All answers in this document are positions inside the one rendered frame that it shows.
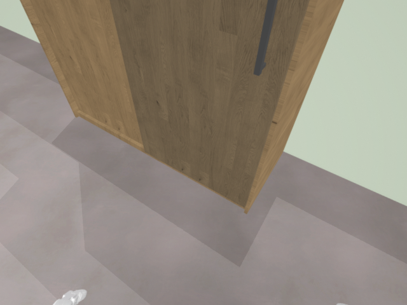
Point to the robot left hand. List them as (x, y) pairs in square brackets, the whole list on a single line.
[(71, 297)]

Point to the wardrobe door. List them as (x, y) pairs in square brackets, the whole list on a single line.
[(190, 67), (84, 40)]

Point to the handle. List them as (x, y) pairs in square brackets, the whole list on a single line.
[(265, 35)]

